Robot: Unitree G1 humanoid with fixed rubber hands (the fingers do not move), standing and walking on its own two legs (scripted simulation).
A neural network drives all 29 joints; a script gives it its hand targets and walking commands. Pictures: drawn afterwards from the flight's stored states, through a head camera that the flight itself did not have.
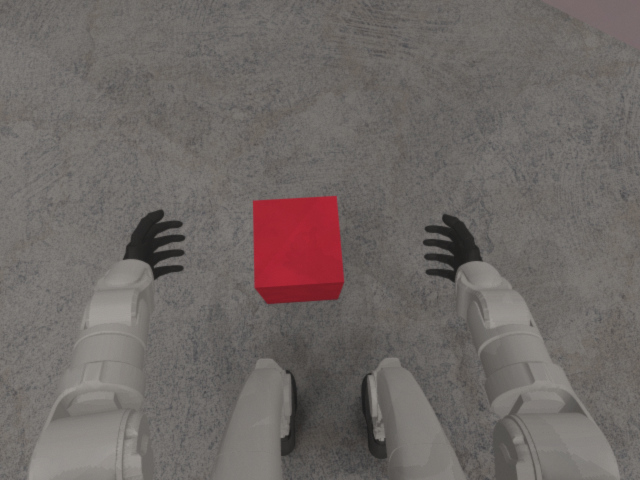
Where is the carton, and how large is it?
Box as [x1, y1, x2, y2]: [253, 196, 343, 303]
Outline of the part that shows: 336,196 253,201 254,284 255,288 267,303 335,299 338,297 343,283 343,273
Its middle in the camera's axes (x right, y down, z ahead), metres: -0.05 +0.03 +1.02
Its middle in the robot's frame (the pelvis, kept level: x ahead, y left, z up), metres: +0.51 +0.05 -0.57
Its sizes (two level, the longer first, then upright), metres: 0.210 0.200 0.250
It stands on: the floor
